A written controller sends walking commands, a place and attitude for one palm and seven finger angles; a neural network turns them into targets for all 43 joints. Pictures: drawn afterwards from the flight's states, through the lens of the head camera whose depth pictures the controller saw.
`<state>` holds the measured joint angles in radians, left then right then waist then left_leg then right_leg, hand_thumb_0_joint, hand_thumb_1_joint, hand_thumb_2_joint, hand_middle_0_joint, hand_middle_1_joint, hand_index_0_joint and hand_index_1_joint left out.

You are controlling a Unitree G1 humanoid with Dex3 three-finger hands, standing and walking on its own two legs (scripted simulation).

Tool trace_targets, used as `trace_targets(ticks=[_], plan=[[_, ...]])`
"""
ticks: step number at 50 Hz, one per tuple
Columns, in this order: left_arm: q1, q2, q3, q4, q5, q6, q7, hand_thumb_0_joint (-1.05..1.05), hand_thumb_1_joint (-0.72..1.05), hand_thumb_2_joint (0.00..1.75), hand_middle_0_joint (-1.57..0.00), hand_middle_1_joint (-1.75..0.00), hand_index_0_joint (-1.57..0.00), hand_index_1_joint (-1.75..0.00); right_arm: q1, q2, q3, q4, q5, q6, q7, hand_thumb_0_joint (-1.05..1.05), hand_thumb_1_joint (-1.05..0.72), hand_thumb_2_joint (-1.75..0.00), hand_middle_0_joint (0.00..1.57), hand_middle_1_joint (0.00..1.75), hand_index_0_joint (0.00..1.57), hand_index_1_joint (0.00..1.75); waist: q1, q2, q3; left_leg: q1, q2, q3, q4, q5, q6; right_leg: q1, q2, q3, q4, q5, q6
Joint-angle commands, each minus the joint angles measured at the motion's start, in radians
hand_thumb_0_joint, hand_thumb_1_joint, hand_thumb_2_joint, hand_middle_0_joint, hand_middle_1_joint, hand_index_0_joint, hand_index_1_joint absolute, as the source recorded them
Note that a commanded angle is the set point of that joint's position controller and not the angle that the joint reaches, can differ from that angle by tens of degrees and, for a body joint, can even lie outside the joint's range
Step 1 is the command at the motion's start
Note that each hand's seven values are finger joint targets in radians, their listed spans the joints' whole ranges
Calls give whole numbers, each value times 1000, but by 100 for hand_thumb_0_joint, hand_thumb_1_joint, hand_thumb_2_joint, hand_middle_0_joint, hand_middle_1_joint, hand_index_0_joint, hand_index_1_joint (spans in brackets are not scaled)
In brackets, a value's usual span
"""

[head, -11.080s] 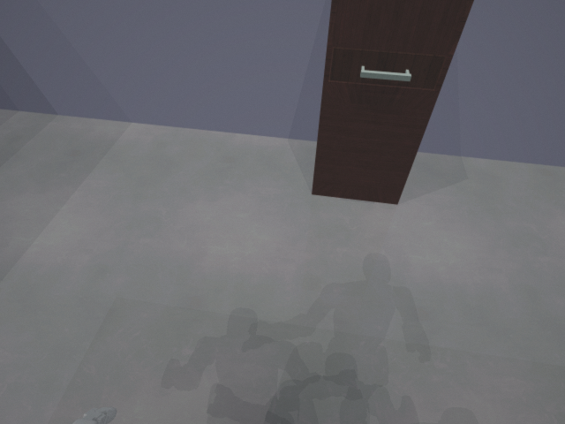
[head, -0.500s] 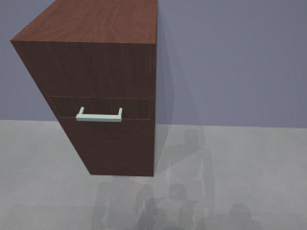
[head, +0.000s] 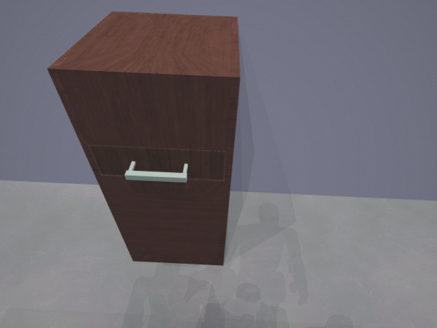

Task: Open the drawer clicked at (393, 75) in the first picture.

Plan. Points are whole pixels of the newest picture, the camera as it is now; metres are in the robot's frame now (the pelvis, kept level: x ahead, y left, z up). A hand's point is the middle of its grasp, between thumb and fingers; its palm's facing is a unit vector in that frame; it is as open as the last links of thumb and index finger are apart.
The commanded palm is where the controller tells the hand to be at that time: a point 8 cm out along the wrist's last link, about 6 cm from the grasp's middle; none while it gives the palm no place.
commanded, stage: look again from close up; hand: left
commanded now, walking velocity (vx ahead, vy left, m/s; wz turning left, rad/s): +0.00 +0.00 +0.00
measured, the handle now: (157, 171) +0.55 +0.21 -0.09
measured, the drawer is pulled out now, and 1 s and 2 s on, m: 0.00 0.00 0.00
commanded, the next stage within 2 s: shuffle to correct the standing spot in 0.06 s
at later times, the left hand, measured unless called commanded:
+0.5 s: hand out of the picture -0.03 +0.15 -0.18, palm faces +0.04 -0.99 -0.16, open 7.3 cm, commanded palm none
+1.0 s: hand out of the picture +0.05 +0.20 -0.19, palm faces +0.01 -0.97 -0.23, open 7.3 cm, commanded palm none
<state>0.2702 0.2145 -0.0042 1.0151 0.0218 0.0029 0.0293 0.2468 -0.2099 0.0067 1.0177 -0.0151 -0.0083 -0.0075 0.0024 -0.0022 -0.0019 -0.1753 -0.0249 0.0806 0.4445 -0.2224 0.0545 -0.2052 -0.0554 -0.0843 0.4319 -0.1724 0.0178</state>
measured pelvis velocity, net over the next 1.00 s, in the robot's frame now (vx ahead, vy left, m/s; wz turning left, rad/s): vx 0.02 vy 0.01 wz -0.01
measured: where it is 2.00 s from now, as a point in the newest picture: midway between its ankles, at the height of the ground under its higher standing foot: outside the picture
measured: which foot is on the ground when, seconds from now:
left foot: down 0.00-1.00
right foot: down 0.00-1.00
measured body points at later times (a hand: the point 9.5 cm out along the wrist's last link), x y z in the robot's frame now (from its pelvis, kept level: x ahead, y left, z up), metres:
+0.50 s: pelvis +0.04 -0.01 +0.00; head +0.03 -0.01 +0.45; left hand -0.03 +0.20 -0.16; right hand -0.01 -0.23 -0.16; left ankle +0.02 +0.08 -0.74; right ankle +0.04 -0.13 -0.74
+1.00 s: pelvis +0.02 +0.01 -0.01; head +0.04 +0.02 +0.44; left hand +0.05 +0.25 -0.17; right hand +0.07 -0.23 -0.16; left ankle +0.02 +0.08 -0.74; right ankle +0.04 -0.13 -0.74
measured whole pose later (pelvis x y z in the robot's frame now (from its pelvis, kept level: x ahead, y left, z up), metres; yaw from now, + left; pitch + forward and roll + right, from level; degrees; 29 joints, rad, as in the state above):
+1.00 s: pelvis +0.02 +0.01 -0.01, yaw -1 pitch -2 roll -1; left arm 0.26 0.18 0.01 1.01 0.02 0.03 0.06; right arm 0.24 -0.18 -0.02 0.97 -0.01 0.02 -0.02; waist 0.00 -0.01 0.05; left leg -0.23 -0.02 0.12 0.59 -0.34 0.08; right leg -0.28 -0.06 -0.05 0.60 -0.32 0.00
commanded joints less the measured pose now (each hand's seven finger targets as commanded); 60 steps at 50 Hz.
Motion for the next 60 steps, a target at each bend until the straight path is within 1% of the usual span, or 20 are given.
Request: trace_targets(ticks=[1, 8, 12, 15, 22, 25, 31, 37, 40, 42, 43, 44, 45, 46, 47, 48, 50, 53, 56, 60], plan=[[60, 83, 12, -27, -3, -16, 4, 0, 90, 90, -20, -30, -20, -30, 32, -123, -27, -27, -2, -14, -6, 0, -90, -90, 20, 30, 20, 30, 5, 6, 71, -130, 143, -166, -196, -105, -21, 40, -56, 83, -72, -15, -21], [97, 50, 8, 2, -3, -19, 10, 0, 90, 90, -20, -30, -20, -30, 55, -92, -26, 12, 3, -10, -7, 0, -90, -90, 20, 30, 20, 30, 1, -10, 78, -115, 137, -155, -197, -102, -23, 31, -60, 86, -84, -9, -17], [131, 23, 11, 28, 5, -14, 4, 0, 90, 90, -20, -30, -20, -30, 84, -93, -32, 41, -2, 2, -11, 0, -90, -90, 20, 30, 20, 30, -4, 20, 89, -122, 152, -176, -238, -345, -10, -6, -28, 57, -60, -202, -13], [174, -2, 17, 40, 14, -11, -5, 0, 90, 90, -20, -30, -20, -30, 81, -104, -43, 44, -4, 7, -14, 0, -90, -90, 20, 30, 20, 30, 9, 65, 134, -181, 179, -203, -268, -462, 16, -15, 1, 27, -5, -232, -15], [224, -35, 29, 53, 9, -21, -13, 0, 90, 90, -20, -30, -20, -30, 123, -67, -43, 53, -1, -5, -21, 0, -90, -90, 20, 30, 20, 30, 11, 27, 164, -190, 169, -181, -195, -391, 31, -23, -10, 71, -17, -222, -42], [240, -28, 25, 68, -1, -35, 3, 0, 90, 90, -20, -30, -20, -30, 141, -2, -19, 60, 7, -18, -24, 0, -90, -90, 20, 30, 20, 30, 7, -79, 132, -148, 99, -76, -58, -59, -4, 24, -79, 170, -79, -29, -68], [233, -2, 17, 64, -12, -41, 34, 0, 90, 90, -20, -30, -20, -30, 164, -5, -19, 84, 16, -16, -38, 0, -90, -90, 20, 30, 20, 30, -2, -19, 23, -10, 122, -65, -17, 374, -33, 102, -100, 118, 32, 593, -49], [198, 58, 49, 24, -6, -20, 44, 0, 90, 90, -20, -30, -20, -30, 128, -10, -44, 39, 10, 20, -35, 0, -90, -90, 20, 30, 20, 30, 5, -87, -43, -72, 88, -18, 123, 213, -56, 154, -189, 174, 72, 773, -97], [133, 60, 52, 9, -2, -9, 41, 0, 90, 90, -20, -30, -20, -30, 97, 7, -50, 23, 10, 32, -31, 0, -90, -90, 20, 30, 20, 30, 1, -136, -15, -89, 74, -22, 159, -2, -60, 103, -225, 194, 23, 662, -142], [73, 56, 50, -12, -2, 0, 36, 0, 90, 90, -20, -30, -20, -30, 101, 7, -49, 19, 11, 34, -26, 0, -90, -90, 20, 30, 20, 30, -21, -119, 14, -27, 92, -36, 75, 58, -51, -6, -196, 171, 2, 404, -125], [53, 45, 49, -22, -2, 3, 31, 0, 90, 90, -20, -30, -20, -30, 99, -5, -50, 21, 7, 29, -24, 0, -90, -90, 20, 30, 20, 30, -22, -72, 25, 10, 111, -58, 39, 152, -43, -55, -148, 142, 14, 281, -97], [112, 66, 41, 1, -1, -17, 58, 0, 90, 90, -20, -30, -20, -30, 12, -59, -52, -55, 12, 7, -18, 0, -90, -90, 20, 30, 20, 30, -1, -20, 23, -38, 139, -49, 146, 186, -58, -22, -136, 171, 71, 524, -69], [80, 103, 46, -53, -4, -22, 50, 0, 90, 90, -20, -30, -20, -30, 72, -36, -51, -79, 6, 10, -14, 0, -90, -90, 20, 30, 20, 30, -25, 3, -51, -75, 104, -66, 85, -28, -43, 17, -155, 179, 82, 292, -101], [43, 103, 42, -63, -9, -14, 41, 0, 90, 90, -20, -30, -20, -30, 28, -33, -44, -78, 0, 9, -7, 0, -90, -90, 20, 30, 20, 30, -7, 114, -4, -77, 101, -77, 6, -48, -30, -21, -118, 156, 100, 105, -100], [32, 89, 39, -67, -6, -1, 33, 0, 90, 90, -20, -30, -20, -30, 35, -64, -42, -96, -7, 5, -5, 0, -90, -90, 20, 30, 20, 30, -10, 204, 21, -111, 165, -164, -68, -20, -5, -60, -49, 85, 132, -118, -80], [36, 65, 31, -74, -2, 9, 25, 0, 90, 90, -20, -30, -20, -30, 27, -89, -41, -114, -9, 2, -8, 0, -90, -90, 20, 30, 20, 30, -2, 259, 70, -155, 209, -232, -148, -54, 18, -85, 7, 33, 173, -209, -58], [40, 51, 21, -63, 4, 17, 14, 0, 90, 90, -20, -30, -20, -30, 6, -100, -40, -130, -7, -1, -15, 0, -90, -90, 20, 30, 20, 30, 10, 199, 114, -175, 235, -256, -191, -58, 49, -97, 14, 37, 216, -231, -51], [27, 40, 16, -55, -1, 9, 1, 0, 90, 90, -20, -30, -20, -30, 15, -105, -32, -131, -8, -8, -19, 0, -90, -90, 20, 30, 20, 30, 13, 48, 64, -106, 218, -222, -147, 41, 48, -73, 9, 63, 147, -140, -49], [9, 51, 12, -54, -5, 4, -3, 0, 90, 90, -20, -30, -20, -30, 25, -104, -28, -119, -6, -16, -18, 0, -90, -90, 20, 30, 20, 30, 7, 21, 69, -97, 189, -211, -171, -3, 28, -59, 2, 91, 92, -98, -51], [13, 56, 9, -45, -1, 8, -2, 0, 90, 90, -20, -30, -20, -30, 27, -121, -28, -100, -7, -13, -14, 0, -90, -90, 20, 30, 20, 30, 6, -8, 124, -144, 187, -228, -234, -217, 16, -71, -7, 108, 71, -114, -50]])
